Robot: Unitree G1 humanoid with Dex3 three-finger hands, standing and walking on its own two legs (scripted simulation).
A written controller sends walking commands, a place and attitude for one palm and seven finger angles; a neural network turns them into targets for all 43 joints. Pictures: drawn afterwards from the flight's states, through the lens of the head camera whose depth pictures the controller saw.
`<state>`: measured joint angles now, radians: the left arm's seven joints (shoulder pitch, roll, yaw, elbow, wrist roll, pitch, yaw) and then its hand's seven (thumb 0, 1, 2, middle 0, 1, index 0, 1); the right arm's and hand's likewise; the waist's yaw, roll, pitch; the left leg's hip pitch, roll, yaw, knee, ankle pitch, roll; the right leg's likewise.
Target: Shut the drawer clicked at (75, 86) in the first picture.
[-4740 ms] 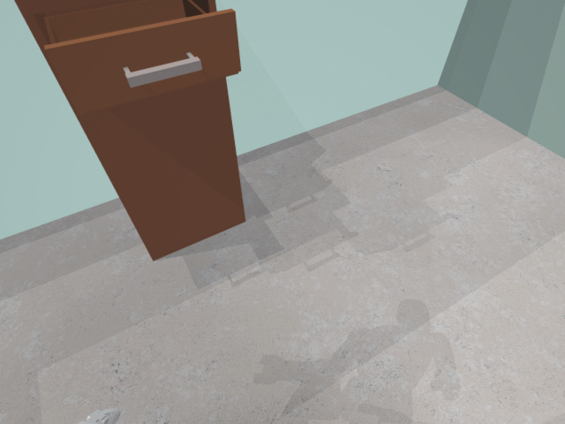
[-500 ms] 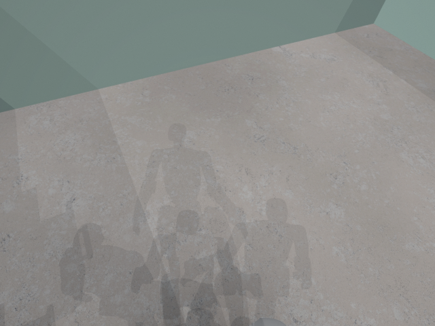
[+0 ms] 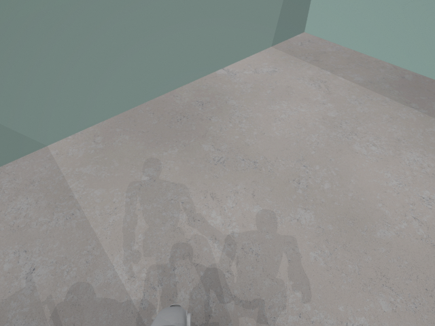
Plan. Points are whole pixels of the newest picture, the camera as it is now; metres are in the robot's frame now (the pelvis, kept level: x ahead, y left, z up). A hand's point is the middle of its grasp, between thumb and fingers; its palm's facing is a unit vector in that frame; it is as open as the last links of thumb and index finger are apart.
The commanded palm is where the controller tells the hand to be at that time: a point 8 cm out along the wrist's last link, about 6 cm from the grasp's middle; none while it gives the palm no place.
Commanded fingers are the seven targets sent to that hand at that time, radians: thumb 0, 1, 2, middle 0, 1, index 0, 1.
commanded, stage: walk to a spot facing it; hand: left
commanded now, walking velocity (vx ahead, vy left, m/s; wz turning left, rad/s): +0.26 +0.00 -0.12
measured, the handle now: out of the picture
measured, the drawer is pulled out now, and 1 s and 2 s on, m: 0.19 0.19 0.19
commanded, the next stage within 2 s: turn to face it in 0.04 s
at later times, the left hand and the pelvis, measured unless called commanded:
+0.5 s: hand (112, 313) +0.18 +0.26 -0.18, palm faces +0.12 -0.98 -0.17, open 7.4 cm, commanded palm none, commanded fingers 0.00 0.90 0.90 -0.20 -0.30 -0.20 -0.30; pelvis +0.12 +0.08 +0.00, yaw +3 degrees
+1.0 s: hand (119, 316) +0.17 +0.23 -0.14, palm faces +0.35 -0.89 -0.30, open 7.4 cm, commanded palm none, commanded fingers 0.00 0.90 0.90 -0.20 -0.30 -0.20 -0.30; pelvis +0.13 +0.00 +0.00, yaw +21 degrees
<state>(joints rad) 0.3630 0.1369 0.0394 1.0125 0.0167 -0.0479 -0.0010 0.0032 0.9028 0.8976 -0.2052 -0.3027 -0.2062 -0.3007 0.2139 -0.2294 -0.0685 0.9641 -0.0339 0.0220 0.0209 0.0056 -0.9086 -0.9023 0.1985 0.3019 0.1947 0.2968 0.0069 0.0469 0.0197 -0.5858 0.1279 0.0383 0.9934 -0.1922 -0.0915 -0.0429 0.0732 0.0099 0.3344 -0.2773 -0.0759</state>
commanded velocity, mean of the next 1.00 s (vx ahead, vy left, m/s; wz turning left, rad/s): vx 0.02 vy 0.00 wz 0.51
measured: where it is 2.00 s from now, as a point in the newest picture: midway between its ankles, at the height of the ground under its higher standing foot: outside the picture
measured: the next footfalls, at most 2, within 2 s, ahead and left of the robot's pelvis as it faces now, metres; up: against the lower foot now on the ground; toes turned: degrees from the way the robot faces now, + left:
left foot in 0.20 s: +0.20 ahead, +0.13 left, +0.00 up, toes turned +4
right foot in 0.90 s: +0.18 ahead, -0.08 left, +0.00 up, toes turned +18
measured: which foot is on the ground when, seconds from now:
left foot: up 0.00-0.18, down 0.20-0.90, up 0.92-1.00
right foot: down 0.00-0.22, up 0.24-0.88, down 0.90-1.00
